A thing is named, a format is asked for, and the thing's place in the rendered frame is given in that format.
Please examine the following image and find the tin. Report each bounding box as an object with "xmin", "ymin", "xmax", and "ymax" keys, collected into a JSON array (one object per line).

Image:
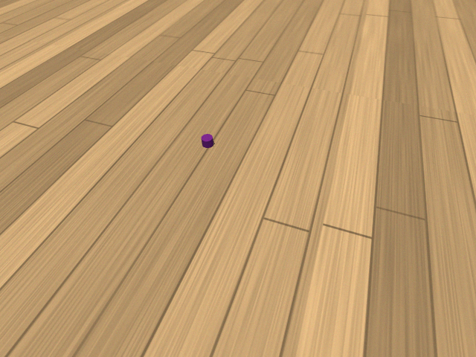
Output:
[{"xmin": 202, "ymin": 134, "xmax": 213, "ymax": 148}]

